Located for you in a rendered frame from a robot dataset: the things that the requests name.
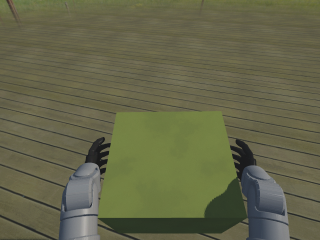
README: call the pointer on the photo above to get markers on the carton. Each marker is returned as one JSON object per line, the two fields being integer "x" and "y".
{"x": 170, "y": 173}

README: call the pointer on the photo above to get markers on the robot left hand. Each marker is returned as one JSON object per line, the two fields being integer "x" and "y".
{"x": 94, "y": 154}

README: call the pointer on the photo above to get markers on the robot right hand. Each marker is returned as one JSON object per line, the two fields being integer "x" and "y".
{"x": 245, "y": 159}

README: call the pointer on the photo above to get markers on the left robot forearm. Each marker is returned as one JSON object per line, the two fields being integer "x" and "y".
{"x": 80, "y": 204}

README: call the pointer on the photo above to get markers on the right robot forearm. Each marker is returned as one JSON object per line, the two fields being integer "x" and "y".
{"x": 266, "y": 205}

